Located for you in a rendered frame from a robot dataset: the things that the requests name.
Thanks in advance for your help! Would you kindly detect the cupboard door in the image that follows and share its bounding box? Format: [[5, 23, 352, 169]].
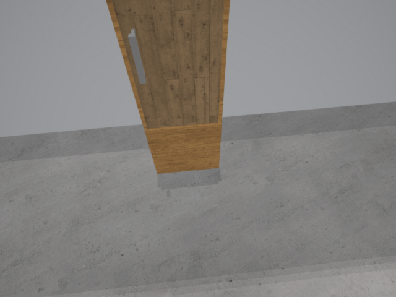
[[112, 0, 224, 129]]

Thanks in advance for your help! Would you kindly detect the handle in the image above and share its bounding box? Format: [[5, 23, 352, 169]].
[[128, 28, 146, 84]]

